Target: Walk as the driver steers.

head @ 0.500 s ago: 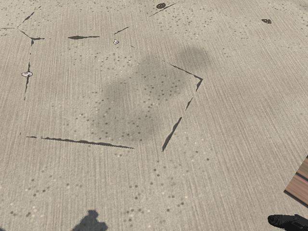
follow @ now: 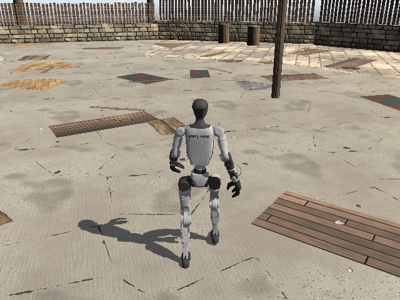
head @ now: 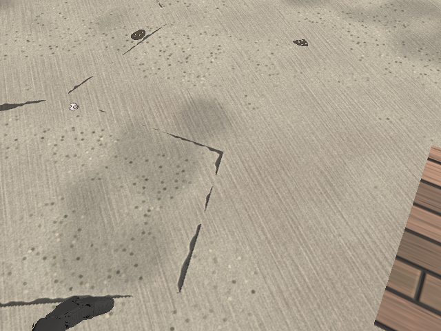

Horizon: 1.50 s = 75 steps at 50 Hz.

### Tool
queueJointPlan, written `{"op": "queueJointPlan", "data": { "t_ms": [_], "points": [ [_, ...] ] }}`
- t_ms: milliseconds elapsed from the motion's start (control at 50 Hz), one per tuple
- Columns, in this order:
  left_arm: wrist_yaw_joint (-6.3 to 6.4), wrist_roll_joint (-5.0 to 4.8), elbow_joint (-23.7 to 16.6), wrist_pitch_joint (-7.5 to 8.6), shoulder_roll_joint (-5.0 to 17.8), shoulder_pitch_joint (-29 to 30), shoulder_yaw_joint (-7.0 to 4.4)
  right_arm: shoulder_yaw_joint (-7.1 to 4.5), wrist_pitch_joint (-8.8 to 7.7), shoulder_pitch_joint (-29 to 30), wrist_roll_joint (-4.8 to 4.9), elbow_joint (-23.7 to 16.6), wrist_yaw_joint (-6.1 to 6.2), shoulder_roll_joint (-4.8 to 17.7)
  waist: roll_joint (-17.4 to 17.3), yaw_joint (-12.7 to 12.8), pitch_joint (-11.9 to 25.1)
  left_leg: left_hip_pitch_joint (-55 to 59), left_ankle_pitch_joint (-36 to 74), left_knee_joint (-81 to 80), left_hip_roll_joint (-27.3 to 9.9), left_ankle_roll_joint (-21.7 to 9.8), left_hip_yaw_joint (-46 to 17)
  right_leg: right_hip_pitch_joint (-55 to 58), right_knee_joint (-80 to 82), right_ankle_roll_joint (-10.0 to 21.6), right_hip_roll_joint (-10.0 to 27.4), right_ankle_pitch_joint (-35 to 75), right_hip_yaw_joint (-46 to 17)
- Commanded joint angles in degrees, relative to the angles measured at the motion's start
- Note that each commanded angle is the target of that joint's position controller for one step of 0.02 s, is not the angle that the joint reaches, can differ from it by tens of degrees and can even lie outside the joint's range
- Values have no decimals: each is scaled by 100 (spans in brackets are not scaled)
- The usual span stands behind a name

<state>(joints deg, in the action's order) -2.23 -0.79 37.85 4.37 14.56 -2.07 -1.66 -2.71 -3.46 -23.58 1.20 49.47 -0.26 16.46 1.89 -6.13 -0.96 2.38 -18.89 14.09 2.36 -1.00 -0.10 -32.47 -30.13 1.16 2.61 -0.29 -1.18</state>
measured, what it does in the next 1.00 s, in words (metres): walks ahead, turning left: right foot, then left foot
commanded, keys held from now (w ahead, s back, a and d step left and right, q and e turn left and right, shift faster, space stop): w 0.02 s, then w+q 0.24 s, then q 0.40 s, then no key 0.20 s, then e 0.14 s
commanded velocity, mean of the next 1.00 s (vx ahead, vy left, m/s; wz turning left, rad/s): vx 0.24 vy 0.00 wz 0.32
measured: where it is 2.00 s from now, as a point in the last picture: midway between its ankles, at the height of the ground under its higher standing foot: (212, 263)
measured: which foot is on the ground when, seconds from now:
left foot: down 0.00-0.06, up 0.08-0.52, down 0.54-1.00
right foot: up 0.00-0.04, down 0.06-0.56, up 0.58-0.96, down 0.98-1.00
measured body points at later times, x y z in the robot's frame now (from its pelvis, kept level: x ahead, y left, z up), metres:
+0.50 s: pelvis +0.25 -0.01 +0.00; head +0.28 +0.01 +0.45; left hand +0.25 +0.28 -0.13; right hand +0.49 -0.22 -0.10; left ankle +0.38 +0.13 -0.71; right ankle +0.16 -0.13 -0.74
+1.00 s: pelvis +0.35 +0.00 -0.01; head +0.37 +0.01 +0.44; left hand +0.35 +0.30 -0.12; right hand +0.60 -0.17 -0.11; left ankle +0.38 +0.12 -0.74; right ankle +0.42 -0.12 -0.74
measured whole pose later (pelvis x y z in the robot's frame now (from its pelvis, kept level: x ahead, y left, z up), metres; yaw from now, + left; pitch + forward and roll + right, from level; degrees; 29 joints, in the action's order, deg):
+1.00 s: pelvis +0.35 +0.00 -0.01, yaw +21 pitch +1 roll +1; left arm 1.2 0.7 47.2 -0.5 15.4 -12.5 -2.6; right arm -1.9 0.4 -7.9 -1.6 39.9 0.2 13.8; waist 0.2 1.0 -0.3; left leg -21.3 -10.4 30.8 5.4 -2.0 -3.7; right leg -18.1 -32.7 -2.1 2.5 -16.4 -2.8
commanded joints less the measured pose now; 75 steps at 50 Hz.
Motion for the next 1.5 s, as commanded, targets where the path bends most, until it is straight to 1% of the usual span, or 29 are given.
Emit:
{"op": "queueJointPlan", "data": {
  "t_ms": [20, 40, 60, 80, 100, 120, 160, 240, 380, 460, 520, 540, 560, 580, 600, 640, 720, 860, 960, 1000, 1020, 1160, 1200, 1240, 1260, 1280, 1320, 1420, 1500],
  "points": [
    [-22, 18, -369, 126, 697, -93, -246, -265, 35, 98, 20, -201, 69, 1096, -709, 577, 106, 3, 4018, 574, -1542, -727, -650, 804, 307, 277, -236, -332, 217],
    [27, 51, -144, 125, 937, -862, -376, -222, 53, 104, 12, -214, 76, 1004, -605, 949, 614, -338, 4468, 1485, -1270, -587, -498, 2045, 397, 452, -269, -181, 247],
    [99, 128, 37, 112, 1333, -1942, -498, -102, 32, 177, -108, -379, 81, 749, -141, 1393, 1482, -1482, 3169, 3106, -953, -384, -322, 3851, 119, 823, 686, 85, -732],
    [98, 130, 159, 66, 1738, -2261, -585, 117, -76, -620, -93, -446, 46, 32, 1396, 1074, 2286, -3725, -795, 5123, 8, -22, -122, 5759, 545, 1686, 2068, -959, -3247],
    [111, 69, 157, 33, 1168, -2350, -453, -22, -156, -333, 30, -329, 22, 619, 938, 1330, 2191, -4348, -1426, 5838, -160, -37, -807, 5535, 1014, 1620, 2054, -1858, -3784],
    [138, 59, 158, 36, 981, -1976, -374, -131, -194, 221, 152, -505, 6, 917, 640, 1294, 1244, -4678, -957, 5954, -407, -68, -756, 4768, 1184, 1354, 1873, -1807, -2902],
    [115, 112, 166, 69, 644, -1301, -270, -154, -144, 724, 39, -575, 45, 786, 123, 969, 346, -4348, -144, 5425, -788, -36, -576, 3332, 1615, 1038, 1342, -1035, -1705],
    [96, 146, 347, 251, 618, -948, -314, -151, 121, 366, 54, -480, 63, 403, 297, 512, 122, -3745, 433, 5087, -1013, 114, -647, 2339, 2210, 1084, 1220, -152, -667],
    [332, 145, 598, 115, 950, -965, -391, -84, 104, 1479, -86, -967, -115, 134, 109, 752, -109, -3386, 2367, 2738, -715, 188, -12, 2322, 1928, 812, 897, 2215, 975],
    [407, -16, 724, -91, 1157, -1074, -470, -175, 172, 1686, -89, -1274, -275, 340, 203, 744, 38, -3378, 1850, 2181, -588, -35, 97, 3146, 1315, 695, 1220, 2512, 1008],
    [483, -126, 643, -247, 1215, -835, -516, -387, 183, 845, -121, -1193, -307, 727, 176, 240, 475, -2325, 1449, 1671, -134, -385, 394, 3206, -288, 408, 1074, 3256, 1135],
    [474, -76, 643, -255, 1087, -1004, -467, -525, 168, 316, -141, -1077, -210, 1044, -263, 13, 796, -1357, 2668, 1158, -79, -597, 160, 2759, -1506, 98, 665, 2443, 1253],
    [412, 277, 504, -222, 561, -1423, -293, -620, 208, 254, -136, -1159, -55, 1608, -1652, 375, 1279, 174, 5701, 1650, -1383, -1190, -1544, 1093, -3372, -304, 37, -1806, 1237],
    [312, 247, 397, -167, 553, -1817, -197, -575, 175, 477, -243, -1442, -81, 1727, -1837, 581, 2344, 1235, 5274, 1221, -2524, -2498, -3977, -240, -4956, -500, -830, -4282, 142],
    [252, 77, 475, -165, 1016, -1392, -313, -494, 186, 668, -181, -1582, -131, 1304, -774, 249, 2366, 917, 4331, 938, -2205, -2234, -3437, -415, -5095, -390, -444, -3780, -528],
    [340, 58, 400, -245, 910, -876, -312, -385, 213, 1199, -38, -1590, -92, 924, -142, 485, 1166, -414, 2936, 688, -1626, -1591, -2414, -580, -4344, -339, -80, -2907, -405],
    [439, 113, 485, -429, 822, -1113, -325, -349, 285, 1519, -202, -1682, 22, 843, -681, 789, 903, -1805, 2766, 410, -1219, -1389, -1807, 382, -3300, -456, -62, -2351, -241],
    [488, 91, 449, -510, 692, -770, -266, -294, 376, 1575, -214, -1563, 134, 790, -962, 557, 807, -2133, 761, 262, -1075, -1212, -1773, 878, -1872, -571, 4, -1810, -216],
    [316, 140, 651, -388, 488, -1051, -184, -51, 350, 1414, -262, -1184, 46, 275, -797, 677, 569, -2318, -167, 594, -895, -719, -1429, 2184, 257, -272, -71, -947, 56],
    [335, 202, 413, -380, 1258, -739, -299, -97, 283, 944, -354, -1118, 60, 413, 282, 191, 309, -2422, -449, 1385, -212, -178, -843, 2024, 551, 225, 786, 81, -1009],
    [311, 172, 491, -381, 1180, -610, -318, -109, 269, 1157, -343, -1158, 97, 358, 955, 190, 184, -1859, 99, 1514, 24, 50, -307, 1189, 936, 546, 872, -948, -1378],
    [380, 16, 317, -369, 1127, -833, -385, -263, 371, 1597, -221, -1260, 219, 364, 632, 568, 204, -1494, 728, 1758, -105, -57, -133, 1140, 660, 463, 524, -703, -1685],
    [405, -17, 260, -431, 931, -934, -356, -296, 344, 1467, -213, -1258, 193, 308, 253, 535, 397, -1254, -396, 1525, -223, -154, -192, 860, 402, 441, 215, -2208, -1510],
    [403, -45, 33, -428, 698, -680, -301, -378, 285, 858, -143, -1124, 194, 532, -687, 256, 160, -586, -2111, 599, -1108, -681, -1409, -491, -690, 207, -327, -3662, -756],
    [374, -82, -153, -378, 536, -449, -254, -463, 215, 489, -132, -1003, 180, 901, -1436, 141, 112, -263, -2646, -252, -2194, -1206, -2907, -1092, -1959, 106, -481, -3091, -187],
    [340, -57, -286, -339, 770, -227, -316, -455, 108, 446, -221, -995, 213, 931, -1296, 116, -16, -374, -2364, -414, -2712, -1547, -3489, -1491, -3006, 67, -63, -3132, -401],
    [270, -64, -155, -332, 818, -559, -384, -384, -2, 919, -122, -1082, 278, 732, -776, 443, -6, -452, -1752, -364, -2427, -1292, -2686, -1544, -3552, 17, 214, -2647, -523],
    [63, -29, -223, -324, 445, -446, -236, -448, -41, 1177, -81, -997, 184, 923, -829, 421, 33, -1339, 119, -469, -1631, -751, -299, 17, -1979, -122, 328, -1646, 151],
    [10, -30, -144, -326, 532, -810, -256, -486, -7, 1032, 60, -783, 3, 1067, -726, 618, 150, -1678, -185, -64, -1749, -744, 59, 1394, -634, 44, -24, -1327, 594]
  ]
}}
Keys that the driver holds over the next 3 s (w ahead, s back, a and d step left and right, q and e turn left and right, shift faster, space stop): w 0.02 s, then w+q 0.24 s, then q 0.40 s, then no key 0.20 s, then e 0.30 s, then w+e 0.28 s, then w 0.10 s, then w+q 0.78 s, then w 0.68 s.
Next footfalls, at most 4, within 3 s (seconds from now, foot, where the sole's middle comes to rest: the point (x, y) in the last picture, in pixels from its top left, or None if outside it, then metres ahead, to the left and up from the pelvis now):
0.06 right None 0.20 -0.13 -0.77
0.54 left None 0.41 0.13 -0.77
0.98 right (249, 330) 0.46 -0.11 -0.77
1.56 right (257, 295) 0.56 -0.15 -0.77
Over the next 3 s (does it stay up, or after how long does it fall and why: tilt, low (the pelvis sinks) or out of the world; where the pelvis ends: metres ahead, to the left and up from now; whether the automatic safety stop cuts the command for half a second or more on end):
stays up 1.23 0.13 0.00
